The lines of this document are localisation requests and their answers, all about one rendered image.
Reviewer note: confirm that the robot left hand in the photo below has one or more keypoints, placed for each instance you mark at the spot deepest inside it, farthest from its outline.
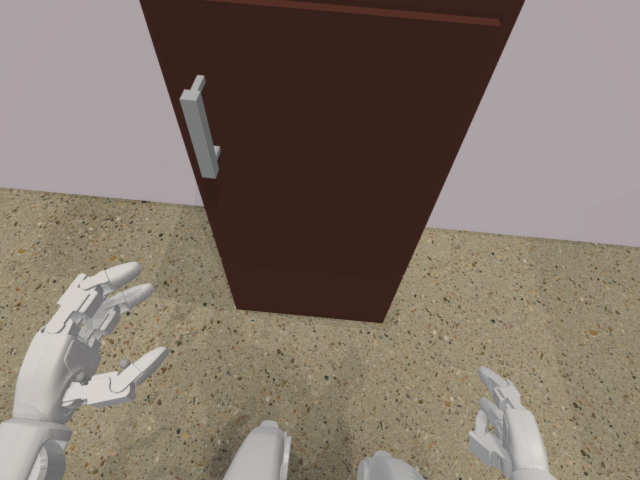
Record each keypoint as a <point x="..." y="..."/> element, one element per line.
<point x="46" y="387"/>

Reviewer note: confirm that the robot right hand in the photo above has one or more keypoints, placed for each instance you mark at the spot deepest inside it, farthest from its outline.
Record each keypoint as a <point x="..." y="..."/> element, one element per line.
<point x="517" y="442"/>

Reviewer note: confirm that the robot right thigh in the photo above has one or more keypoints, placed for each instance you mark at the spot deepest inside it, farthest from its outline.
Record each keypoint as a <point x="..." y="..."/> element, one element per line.
<point x="386" y="468"/>

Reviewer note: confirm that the cupboard door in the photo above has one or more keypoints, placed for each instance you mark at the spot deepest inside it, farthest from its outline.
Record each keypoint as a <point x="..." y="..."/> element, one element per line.
<point x="334" y="122"/>

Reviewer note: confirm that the robot left forearm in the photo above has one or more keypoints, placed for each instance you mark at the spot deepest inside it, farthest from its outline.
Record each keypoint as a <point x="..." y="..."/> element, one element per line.
<point x="32" y="449"/>

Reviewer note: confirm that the handle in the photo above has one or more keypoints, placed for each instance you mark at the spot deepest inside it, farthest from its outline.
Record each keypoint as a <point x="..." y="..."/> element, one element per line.
<point x="194" y="112"/>

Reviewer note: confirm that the robot right shin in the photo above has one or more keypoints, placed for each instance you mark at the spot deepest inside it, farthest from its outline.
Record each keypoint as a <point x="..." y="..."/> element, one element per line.
<point x="382" y="453"/>

